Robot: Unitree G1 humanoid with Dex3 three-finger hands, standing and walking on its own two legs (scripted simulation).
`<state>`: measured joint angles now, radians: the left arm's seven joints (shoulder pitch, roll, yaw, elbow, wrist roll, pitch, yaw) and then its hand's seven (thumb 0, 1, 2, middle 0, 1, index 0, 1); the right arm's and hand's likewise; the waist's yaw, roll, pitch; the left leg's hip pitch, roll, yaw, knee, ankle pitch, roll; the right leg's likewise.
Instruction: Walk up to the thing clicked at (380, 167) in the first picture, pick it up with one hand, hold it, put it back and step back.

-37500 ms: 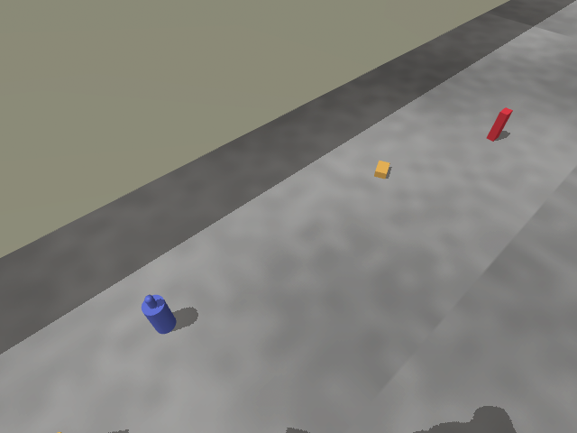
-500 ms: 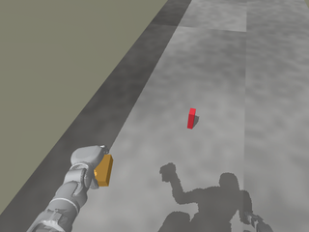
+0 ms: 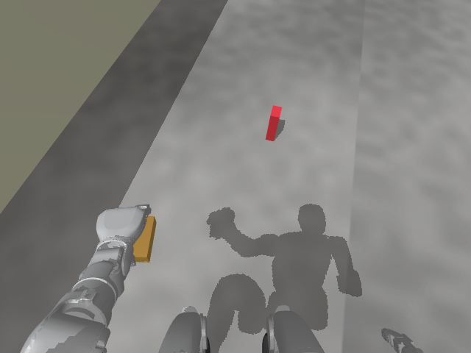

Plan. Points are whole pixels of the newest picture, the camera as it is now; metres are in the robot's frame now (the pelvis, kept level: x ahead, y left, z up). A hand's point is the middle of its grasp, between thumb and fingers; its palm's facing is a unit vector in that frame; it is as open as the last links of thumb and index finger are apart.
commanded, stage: crouch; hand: left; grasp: from above
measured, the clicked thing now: (138, 238) +0.35 +0.22 -0.16
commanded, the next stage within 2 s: lower in 1.32 s
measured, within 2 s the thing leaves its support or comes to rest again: neither
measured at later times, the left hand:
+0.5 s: hand (152, 256) +0.36 +0.23 -0.36, palm faces -0.46 -0.03 -0.89, open 11.3 cm
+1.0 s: hand (157, 257) +0.39 +0.24 -0.47, palm faces -0.46 -0.05 -0.89, open 11.3 cm
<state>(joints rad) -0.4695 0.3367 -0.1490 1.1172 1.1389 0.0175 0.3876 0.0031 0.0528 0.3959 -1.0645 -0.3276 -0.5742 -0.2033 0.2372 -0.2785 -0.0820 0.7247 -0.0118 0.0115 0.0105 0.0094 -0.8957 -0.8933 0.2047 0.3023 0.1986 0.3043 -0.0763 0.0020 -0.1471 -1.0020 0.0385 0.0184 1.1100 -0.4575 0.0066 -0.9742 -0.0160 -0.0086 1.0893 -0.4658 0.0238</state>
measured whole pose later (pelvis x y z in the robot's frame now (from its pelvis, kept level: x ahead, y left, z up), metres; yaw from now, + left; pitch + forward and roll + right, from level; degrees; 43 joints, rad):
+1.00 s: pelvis -0.05 -0.01 -0.29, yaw -4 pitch +37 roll -5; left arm -0.85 0.59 0.10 1.37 1.19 -0.10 0.44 -0.02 0.05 0.42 -1.06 -0.34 -0.57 -0.19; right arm 0.15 -0.25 -0.02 0.78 -0.14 -0.10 0.12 0.01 -0.90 -0.90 0.21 0.30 0.20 0.30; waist -0.19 0.01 -0.11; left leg -2.16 0.05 -0.08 2.19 -0.68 0.00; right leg -2.10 0.00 -0.06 2.15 -0.69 0.01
